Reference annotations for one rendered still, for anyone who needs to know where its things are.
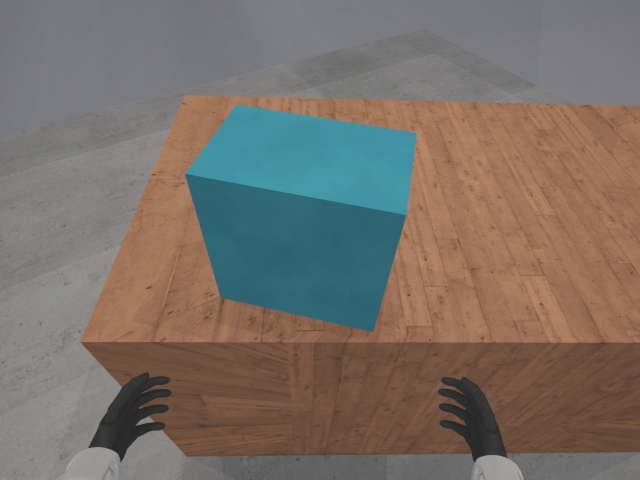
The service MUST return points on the carton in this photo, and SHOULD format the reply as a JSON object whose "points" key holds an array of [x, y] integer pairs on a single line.
{"points": [[303, 214]]}

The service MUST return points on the right robot hand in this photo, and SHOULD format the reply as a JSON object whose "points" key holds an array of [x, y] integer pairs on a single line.
{"points": [[481, 431]]}

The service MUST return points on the robot right forearm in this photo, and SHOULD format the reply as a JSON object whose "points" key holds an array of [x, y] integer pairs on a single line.
{"points": [[495, 467]]}

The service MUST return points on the robot left forearm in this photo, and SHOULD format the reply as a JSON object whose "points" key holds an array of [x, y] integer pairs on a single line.
{"points": [[96, 463]]}

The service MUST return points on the left robot hand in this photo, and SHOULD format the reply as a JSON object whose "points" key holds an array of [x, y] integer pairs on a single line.
{"points": [[117, 429]]}

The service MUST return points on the pedestal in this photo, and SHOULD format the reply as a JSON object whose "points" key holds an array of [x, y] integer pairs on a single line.
{"points": [[518, 267]]}

